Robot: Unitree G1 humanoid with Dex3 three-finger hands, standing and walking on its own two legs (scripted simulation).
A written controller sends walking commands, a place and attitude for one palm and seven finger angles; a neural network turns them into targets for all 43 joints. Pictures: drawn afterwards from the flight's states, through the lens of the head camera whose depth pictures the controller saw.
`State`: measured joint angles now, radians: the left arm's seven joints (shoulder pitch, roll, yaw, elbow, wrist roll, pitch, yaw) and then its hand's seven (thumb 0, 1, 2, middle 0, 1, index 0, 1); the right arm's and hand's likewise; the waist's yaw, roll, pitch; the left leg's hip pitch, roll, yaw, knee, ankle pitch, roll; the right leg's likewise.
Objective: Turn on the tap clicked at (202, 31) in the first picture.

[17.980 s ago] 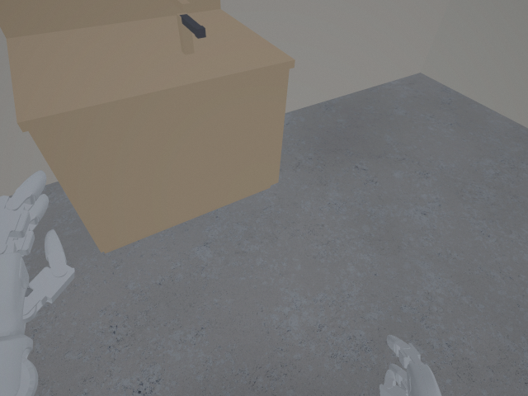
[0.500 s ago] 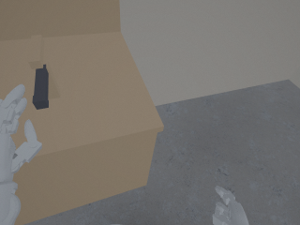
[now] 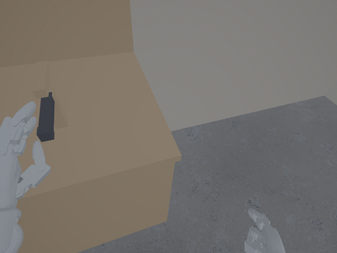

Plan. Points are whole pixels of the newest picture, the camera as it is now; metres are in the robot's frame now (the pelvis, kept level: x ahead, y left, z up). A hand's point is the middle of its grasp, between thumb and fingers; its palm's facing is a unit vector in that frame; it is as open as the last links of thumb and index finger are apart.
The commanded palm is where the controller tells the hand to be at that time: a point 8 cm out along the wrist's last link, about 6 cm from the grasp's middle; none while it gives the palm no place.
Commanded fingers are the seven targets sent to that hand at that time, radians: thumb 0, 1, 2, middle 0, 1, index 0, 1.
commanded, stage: come to a stop and stand still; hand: left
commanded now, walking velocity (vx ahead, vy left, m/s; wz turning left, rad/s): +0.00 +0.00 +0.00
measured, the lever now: (45, 133) +0.35 +0.33 +0.09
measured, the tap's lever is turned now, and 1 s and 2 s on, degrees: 0 0 0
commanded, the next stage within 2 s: look again from close up in 0.86 s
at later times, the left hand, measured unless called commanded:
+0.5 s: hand (8, 172) +0.20 +0.29 +0.17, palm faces +0.44 -0.84 -0.32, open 7.4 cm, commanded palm +0.14 +0.30 +0.17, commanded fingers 0.00 0.90 0.90 -0.20 -0.30 -0.20 -0.30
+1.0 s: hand (10, 172) +0.20 +0.28 +0.17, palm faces +0.41 -0.85 -0.34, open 7.4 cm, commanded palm +0.14 +0.32 +0.17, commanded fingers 0.00 0.90 0.90 -0.20 -0.30 -0.20 -0.30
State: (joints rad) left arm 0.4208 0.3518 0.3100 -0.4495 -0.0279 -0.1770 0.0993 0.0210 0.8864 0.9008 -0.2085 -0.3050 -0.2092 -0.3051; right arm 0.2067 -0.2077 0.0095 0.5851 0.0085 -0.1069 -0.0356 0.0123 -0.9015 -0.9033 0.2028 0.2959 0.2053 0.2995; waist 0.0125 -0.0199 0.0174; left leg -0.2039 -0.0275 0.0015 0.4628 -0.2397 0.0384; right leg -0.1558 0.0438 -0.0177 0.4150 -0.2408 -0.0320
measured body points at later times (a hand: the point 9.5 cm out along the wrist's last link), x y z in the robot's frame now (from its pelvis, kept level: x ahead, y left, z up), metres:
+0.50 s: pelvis -0.02 +0.02 +0.00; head -0.01 +0.06 +0.45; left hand +0.17 +0.33 +0.18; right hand +0.15 -0.20 -0.07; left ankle +0.01 +0.09 -0.74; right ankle -0.01 -0.10 -0.74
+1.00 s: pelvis -0.01 +0.03 +0.00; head +0.00 +0.06 +0.45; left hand +0.17 +0.32 +0.19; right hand +0.17 -0.18 -0.07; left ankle +0.01 +0.09 -0.74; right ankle -0.01 -0.10 -0.74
